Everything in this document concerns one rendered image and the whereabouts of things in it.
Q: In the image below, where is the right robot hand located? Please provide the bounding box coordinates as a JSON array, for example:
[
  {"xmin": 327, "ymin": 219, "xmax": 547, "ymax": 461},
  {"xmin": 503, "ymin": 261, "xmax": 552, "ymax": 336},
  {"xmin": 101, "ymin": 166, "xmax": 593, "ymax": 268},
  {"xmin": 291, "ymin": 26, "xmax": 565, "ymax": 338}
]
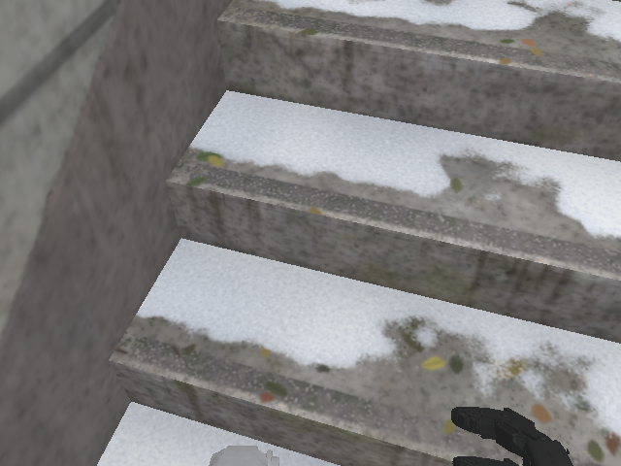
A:
[{"xmin": 451, "ymin": 407, "xmax": 573, "ymax": 466}]

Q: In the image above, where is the robot left thigh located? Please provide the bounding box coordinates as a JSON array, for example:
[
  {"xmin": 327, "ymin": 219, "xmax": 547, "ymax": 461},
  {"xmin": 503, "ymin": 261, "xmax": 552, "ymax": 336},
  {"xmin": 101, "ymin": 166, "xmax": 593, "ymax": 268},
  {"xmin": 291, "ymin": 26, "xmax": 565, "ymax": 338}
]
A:
[{"xmin": 211, "ymin": 446, "xmax": 279, "ymax": 466}]

